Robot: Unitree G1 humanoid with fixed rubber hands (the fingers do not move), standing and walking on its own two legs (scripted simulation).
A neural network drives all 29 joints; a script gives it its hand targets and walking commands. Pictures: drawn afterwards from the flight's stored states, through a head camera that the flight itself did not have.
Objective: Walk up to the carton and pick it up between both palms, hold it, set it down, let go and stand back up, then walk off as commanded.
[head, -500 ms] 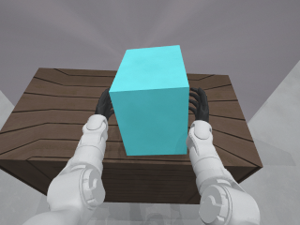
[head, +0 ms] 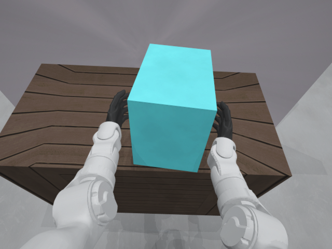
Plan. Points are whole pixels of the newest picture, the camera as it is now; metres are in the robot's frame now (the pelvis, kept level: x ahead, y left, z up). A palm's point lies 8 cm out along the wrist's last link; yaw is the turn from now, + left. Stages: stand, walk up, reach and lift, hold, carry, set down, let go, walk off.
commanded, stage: set down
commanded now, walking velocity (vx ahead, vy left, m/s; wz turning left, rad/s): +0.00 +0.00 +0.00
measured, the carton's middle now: (172, 105) +0.50 -0.01 +0.01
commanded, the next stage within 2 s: none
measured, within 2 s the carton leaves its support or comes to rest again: rests again in 1.44 s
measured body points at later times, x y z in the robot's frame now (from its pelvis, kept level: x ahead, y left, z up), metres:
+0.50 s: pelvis -0.01 +0.02 +0.00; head +0.06 +0.05 +0.44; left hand +0.43 +0.16 +0.02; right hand +0.38 -0.12 +0.02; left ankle +0.01 +0.12 -0.74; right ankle -0.06 -0.10 -0.74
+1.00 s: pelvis +0.00 +0.03 -0.01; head +0.06 +0.07 +0.43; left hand +0.44 +0.16 +0.02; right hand +0.37 -0.11 +0.00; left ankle +0.01 +0.12 -0.74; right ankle -0.06 -0.10 -0.74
